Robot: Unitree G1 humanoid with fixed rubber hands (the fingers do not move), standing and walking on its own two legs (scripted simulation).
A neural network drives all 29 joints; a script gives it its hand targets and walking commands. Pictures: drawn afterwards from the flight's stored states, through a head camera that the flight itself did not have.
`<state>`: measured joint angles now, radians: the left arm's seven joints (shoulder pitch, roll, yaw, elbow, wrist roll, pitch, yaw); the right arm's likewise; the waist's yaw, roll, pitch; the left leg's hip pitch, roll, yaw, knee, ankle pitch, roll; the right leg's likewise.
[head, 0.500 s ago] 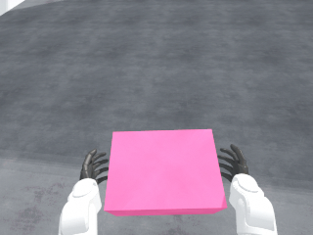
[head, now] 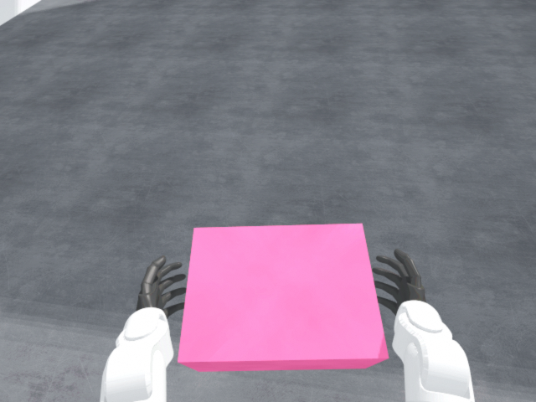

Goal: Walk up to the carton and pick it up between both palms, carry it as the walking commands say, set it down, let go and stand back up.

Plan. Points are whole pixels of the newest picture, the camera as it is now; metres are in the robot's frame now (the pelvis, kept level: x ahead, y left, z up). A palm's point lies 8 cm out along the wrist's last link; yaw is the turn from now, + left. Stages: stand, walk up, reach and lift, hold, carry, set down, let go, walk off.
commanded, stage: carry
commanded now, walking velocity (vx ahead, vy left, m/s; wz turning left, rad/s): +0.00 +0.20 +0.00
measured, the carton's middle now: (279, 298) +0.31 +0.00 -0.06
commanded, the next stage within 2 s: none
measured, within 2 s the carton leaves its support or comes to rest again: neither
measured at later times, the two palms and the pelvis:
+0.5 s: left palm (175, 199) +0.42 +0.16 +0.08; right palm (392, 186) +0.43 -0.19 +0.07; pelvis +0.18 -0.02 +0.00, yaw +0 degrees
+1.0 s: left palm (145, 179) +0.46 +0.22 +0.09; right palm (354, 160) +0.48 -0.14 +0.09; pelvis +0.23 +0.03 +0.00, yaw +2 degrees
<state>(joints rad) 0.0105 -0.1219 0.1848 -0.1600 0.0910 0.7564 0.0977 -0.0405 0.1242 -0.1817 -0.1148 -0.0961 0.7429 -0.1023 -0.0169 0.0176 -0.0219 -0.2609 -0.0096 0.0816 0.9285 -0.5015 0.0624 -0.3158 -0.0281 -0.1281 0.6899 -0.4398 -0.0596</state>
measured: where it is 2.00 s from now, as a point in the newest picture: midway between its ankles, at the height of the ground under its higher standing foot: outside the picture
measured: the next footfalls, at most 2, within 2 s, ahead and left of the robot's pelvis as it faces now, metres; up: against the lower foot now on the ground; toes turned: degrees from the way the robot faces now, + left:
left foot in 0.18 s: +0.10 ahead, +0.10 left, +0.00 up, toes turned +6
right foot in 0.48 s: +0.25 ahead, -0.10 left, +0.00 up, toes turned -7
